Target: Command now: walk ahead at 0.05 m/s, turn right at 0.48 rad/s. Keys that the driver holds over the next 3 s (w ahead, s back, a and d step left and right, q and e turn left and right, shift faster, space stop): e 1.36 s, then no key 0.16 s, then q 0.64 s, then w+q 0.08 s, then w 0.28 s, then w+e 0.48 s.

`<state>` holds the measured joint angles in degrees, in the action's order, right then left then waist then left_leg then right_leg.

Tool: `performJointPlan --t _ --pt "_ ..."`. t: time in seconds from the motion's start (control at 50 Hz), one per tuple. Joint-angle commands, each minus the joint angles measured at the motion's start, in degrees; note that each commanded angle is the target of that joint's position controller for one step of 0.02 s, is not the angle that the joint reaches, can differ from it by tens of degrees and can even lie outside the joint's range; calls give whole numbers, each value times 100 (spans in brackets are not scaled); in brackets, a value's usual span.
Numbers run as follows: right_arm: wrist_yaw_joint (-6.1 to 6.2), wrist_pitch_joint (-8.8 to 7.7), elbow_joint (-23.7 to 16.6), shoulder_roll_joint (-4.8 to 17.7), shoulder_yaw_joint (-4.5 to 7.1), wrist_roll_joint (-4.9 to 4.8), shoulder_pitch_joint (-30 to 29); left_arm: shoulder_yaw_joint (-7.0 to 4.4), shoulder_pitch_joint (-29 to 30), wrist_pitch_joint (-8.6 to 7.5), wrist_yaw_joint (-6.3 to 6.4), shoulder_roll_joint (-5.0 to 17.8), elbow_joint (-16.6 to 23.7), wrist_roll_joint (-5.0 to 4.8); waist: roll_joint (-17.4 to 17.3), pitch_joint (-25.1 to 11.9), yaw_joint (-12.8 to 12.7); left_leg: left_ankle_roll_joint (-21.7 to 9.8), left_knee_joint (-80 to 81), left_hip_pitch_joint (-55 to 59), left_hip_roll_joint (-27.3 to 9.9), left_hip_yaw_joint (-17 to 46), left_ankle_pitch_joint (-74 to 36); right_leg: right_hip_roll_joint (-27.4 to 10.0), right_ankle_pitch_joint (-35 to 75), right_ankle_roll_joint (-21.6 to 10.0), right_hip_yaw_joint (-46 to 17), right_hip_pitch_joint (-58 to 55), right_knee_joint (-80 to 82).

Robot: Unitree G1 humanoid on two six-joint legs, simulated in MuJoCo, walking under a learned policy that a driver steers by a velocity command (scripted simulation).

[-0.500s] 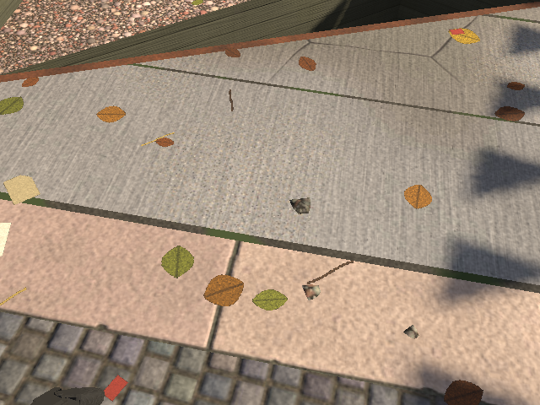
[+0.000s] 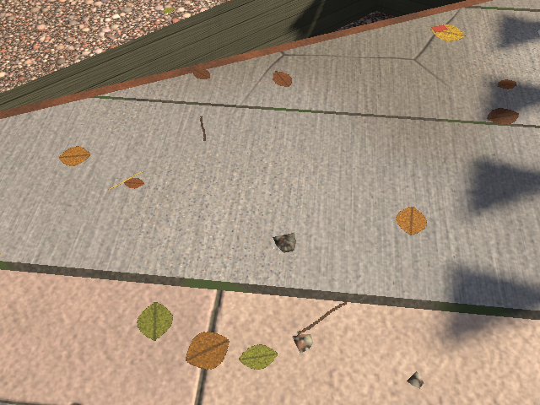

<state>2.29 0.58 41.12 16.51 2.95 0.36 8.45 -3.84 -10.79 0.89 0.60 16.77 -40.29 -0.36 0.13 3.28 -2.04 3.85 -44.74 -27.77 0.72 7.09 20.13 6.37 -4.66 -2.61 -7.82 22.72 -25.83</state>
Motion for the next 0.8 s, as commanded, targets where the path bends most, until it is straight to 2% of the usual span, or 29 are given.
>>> performJointPlan --t 0.02,0.04,0.08,0.1,0.12,0.14,0.16,0.18,0.2,0.22,0.28,0.32,0.36,0.4,0.46,0.5,0.52,0.54,0.56,0.58,0.6,0.62,0.64,0.66,0.7,0.8 --pt "-19 -114 -305 501 156 -30 260 -280 231 20 70 956 490 -27 836 -979 127 -6 482 605 165 -134 -170 -1340 -922 -898 -1828 -564 881" --pt "-43 -157 -310 511 166 -46 263 -284 219 53 79 952 497 -34 863 -950 136 -49 778 702 185 -141 -210 -1325 -889 -859 -1931 -615 812" --pt "-92 -241 -237 521 202 -71 500 -277 296 124 106 920 528 -87 863 -903 327 -198 1856 1303 183 -252 -781 -1149 -797 -658 -1968 -513 545" --pt "-85 -261 -225 721 269 -36 617 -239 162 140 115 793 516 -105 677 -927 345 -368 2319 1821 -231 -28 -1015 -920 -1152 -419 -1805 -213 235" --pt "-45 -227 -300 1197 368 109 588 -166 -8 131 96 512 570 -81 -434 -937 182 -919 2666 2274 -1440 1131 -1075 -373 -2166 -69 -1043 548 -842" --pt "-64 -187 -296 1351 424 306 436 -223 78 56 82 640 723 -91 -1746 -703 130 -1715 2974 1874 -2244 2268 -1855 214 -2992 209 -47 1193 -2198" --pt "-47 -207 -465 996 323 289 150 -354 -142 28 75 1060 568 -8 -1180 -711 83 -1847 2864 1742 -2295 2037 -2114 -153 -2824 397 -176 1158 -3274" --pt "-23 -210 -535 751 256 193 -116 -415 -312 70 73 1130 399 -54 -806 -646 -20 -1610 2736 1666 -1948 1428 -2189 -182 -2501 487 -113 1131 -3690" --pt "-8 -202 -582 658 226 96 -279 -403 -452 151 113 996 269 -53 -647 -604 -60 -1402 2636 1757 -1637 970 -2146 -225 -2217 604 -22 1204 -4026" --pt "2 -191 -575 599 196 28 -309 -372 -474 213 122 880 256 -47 -672 -507 3 -1391 2590 1809 -1569 726 -2371 -268 -2022 706 13 1359 -4360" --pt "44 -104 -512 634 197 71 -55 -267 -60 238 84 621 503 -119 -854 -434 237 -1499 2601 2103 -1386 132 -2747 -442 -1690 898 404 1501 -4006" --pt "71 -50 -448 751 250 77 175 -217 227 215 47 551 676 -119 -955 -551 432 -1608 2555 2536 -1543 93 -2911 -610 -1700 972 481 1497 -3440" --pt "55 -16 -440 901 314 53 162 -168 302 207 -15 483 772 -96 -1000 -673 475 -1645 2511 2571 -1662 -52 -3011 -753 -1799 947 626 1100 -2863" --pt "6 1 -447 1038 372 22 72 -152 312 214 -64 488 833 -85 -1067 -725 471 -1652 2501 2363 -1740 -229 -3153 -787 -1827 853 842 569 -2336" --pt "-71 -10 -393 1108 417 -74 53 -199 232 265 -126 590 872 -90 -1126 -732 429 -1599 2338 2338 -1862 -336 -3197 -725 -1717 651 1062 112 -1569" --pt "-86 -27 -359 1115 432 -193 -78 -235 -40 286 -172 573 807 -90 -1056 -734 199 -1359 1970 2188 -1824 -527 -3076 -633 -1041 373 1207 -465 -514" --pt "-92 -49 -274 990 407 -232 47 -283 -262 283 -154 640 724 -73 -876 -778 102 -1065 1589 1895 -1663 -761 -2676 -518 -415 176 1172 -1045 139" --pt "-116 -79 -184 749 351 -122 334 -400 -487 271 -91 991 700 -77 -31 -908 112 -554 625 1034 -1294 -1260 -1596 -961 932 -107 369 -2035 459" --pt "-148 -91 -484 316 180 251 242 -526 -519 244 9 1706 861 -37 1916 -907 284 78 -1161 -817 -442 -1564 1755 -2552 3413 -1037 -1792 -2852 242" --pt "-86 -112 -618 633 270 132 -335 -458 -665 102 -68 1507 908 189 1368 -1281 -266 114 -2152 -1080 -160 -591 2066 -2943 3045 -1890 -2186 -2368 444" --pt "-55 -83 -603 812 334 -24 -445 -394 -439 -7 -91 1346 859 200 903 -992 -143 48 -2465 -1139 -279 -394 1615 -2584 2446 -1685 -1651 -2136 537" --pt "-18 -59 -531 826 362 -43 -369 -364 -100 -52 -56 1191 836 90 717 -779 37 0 -2334 -1185 -342 -328 1076 -2211 1883 -1327 -1271 -1961 546" --pt "31 -35 -446 830 382 5 -308 -303 123 -40 -18 1024 865 -12 610 -716 115 18 -2182 -1176 -376 -285 733 -2018 1629 -1108 -1118 -1868 544" --pt "45 -24 -429 832 395 45 -206 -264 273 -14 19 987 883 -47 659 -706 213 71 -2178 -960 -309 -305 441 -1884 1764 -1061 -998 -1643 551" --pt "11 -45 -388 723 376 15 -48 -234 273 19 71 953 885 2 705 -857 279 129 -2028 -684 -164 -347 96 -1747 1717 -1066 -927 -1547 568" --pt "-33 -82 -467 551 292 -15 -295 -287 154 55 138 1101 827 -19 789 -797 119 176 -522 -366 -23 -242 -109 -1630 728 -1037 -1291 -1536 522"
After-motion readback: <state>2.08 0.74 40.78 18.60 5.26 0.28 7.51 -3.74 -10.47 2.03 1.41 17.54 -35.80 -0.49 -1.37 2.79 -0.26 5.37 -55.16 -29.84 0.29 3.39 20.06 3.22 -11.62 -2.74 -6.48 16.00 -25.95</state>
